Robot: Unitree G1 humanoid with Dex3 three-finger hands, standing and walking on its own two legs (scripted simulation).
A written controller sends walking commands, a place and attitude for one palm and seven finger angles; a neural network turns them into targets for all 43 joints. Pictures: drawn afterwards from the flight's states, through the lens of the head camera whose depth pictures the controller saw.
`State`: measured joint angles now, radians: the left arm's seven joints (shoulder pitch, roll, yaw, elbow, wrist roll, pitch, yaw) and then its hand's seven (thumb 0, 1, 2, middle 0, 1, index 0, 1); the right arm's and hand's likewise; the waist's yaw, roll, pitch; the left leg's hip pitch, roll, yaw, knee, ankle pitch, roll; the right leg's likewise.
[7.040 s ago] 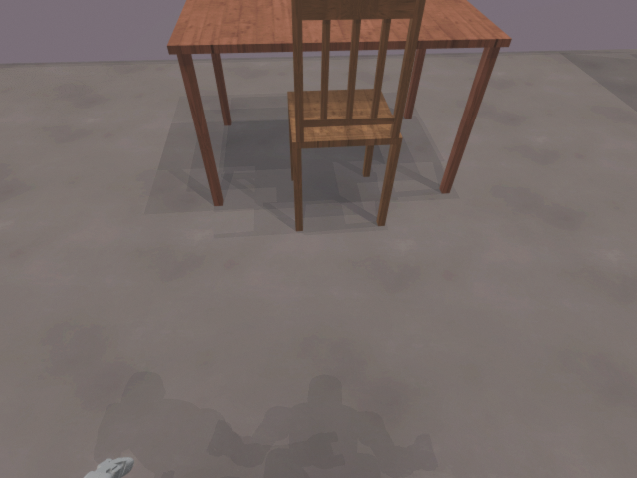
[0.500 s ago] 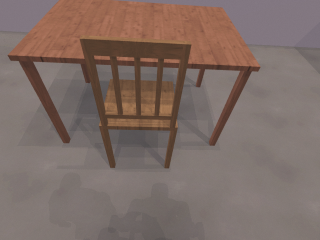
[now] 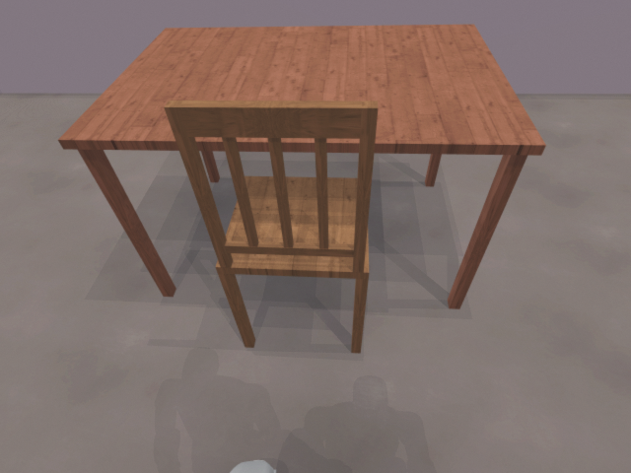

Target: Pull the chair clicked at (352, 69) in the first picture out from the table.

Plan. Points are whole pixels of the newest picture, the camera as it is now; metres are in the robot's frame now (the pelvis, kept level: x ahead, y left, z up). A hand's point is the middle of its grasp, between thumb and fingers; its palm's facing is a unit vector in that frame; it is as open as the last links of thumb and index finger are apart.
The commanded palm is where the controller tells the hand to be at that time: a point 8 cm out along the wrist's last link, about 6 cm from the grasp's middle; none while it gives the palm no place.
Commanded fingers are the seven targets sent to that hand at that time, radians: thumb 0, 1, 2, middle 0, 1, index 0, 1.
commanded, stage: take the last steps up to it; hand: left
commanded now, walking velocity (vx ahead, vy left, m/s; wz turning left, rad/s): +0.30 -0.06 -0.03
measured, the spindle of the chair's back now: (282, 197) +0.67 +0.12 -0.08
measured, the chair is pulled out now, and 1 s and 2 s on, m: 0.00 0.00 0.00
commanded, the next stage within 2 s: come to a stop and stand still in 0.46 s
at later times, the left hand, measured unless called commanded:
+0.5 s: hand (206, 435) +0.22 +0.20 -0.18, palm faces +0.02 -0.98 -0.20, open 7.3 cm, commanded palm none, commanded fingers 0.00 0.90 0.90 -0.20 -0.30 -0.20 -0.30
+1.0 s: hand (224, 386) +0.30 +0.19 -0.18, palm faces +0.00 -0.97 -0.24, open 7.3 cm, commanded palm none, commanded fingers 0.00 0.90 0.90 -0.20 -0.30 -0.20 -0.30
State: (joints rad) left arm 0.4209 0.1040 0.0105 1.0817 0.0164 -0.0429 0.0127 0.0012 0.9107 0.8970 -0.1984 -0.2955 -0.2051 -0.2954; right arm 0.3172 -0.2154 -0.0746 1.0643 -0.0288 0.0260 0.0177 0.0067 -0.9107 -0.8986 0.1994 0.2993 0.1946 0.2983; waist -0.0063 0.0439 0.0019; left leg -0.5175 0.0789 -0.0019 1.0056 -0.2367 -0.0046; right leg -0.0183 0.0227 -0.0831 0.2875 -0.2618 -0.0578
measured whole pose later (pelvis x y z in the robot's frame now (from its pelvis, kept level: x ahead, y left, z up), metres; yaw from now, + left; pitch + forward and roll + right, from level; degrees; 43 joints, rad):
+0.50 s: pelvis +0.17 +0.01 -0.01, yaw -3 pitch -1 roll +1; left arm 0.23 0.19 0.06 1.04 0.02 -0.01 -0.01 0.00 0.92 0.90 -0.19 -0.29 -0.20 -0.29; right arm 0.26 -0.16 -0.05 1.05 -0.03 -0.06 -0.02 -0.02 -0.94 -0.90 0.20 0.30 0.20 0.30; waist 0.01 -0.03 0.03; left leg -0.07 0.05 0.13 0.40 -0.32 -0.02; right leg -0.49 -0.10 -0.06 0.82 -0.27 -0.01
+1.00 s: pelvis +0.21 +0.00 -0.01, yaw -2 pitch -1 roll +0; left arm 0.14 0.17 0.04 1.00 0.03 0.02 0.04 0.00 0.92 0.90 -0.20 -0.30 -0.21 -0.30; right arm 0.19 -0.17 -0.06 1.02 -0.01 0.04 -0.01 0.00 -0.92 -0.90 0.20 0.30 0.20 0.30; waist 0.02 0.00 0.09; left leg -0.34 0.01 0.03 0.80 -0.44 -0.05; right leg -0.34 -0.07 -0.09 0.51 -0.15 -0.01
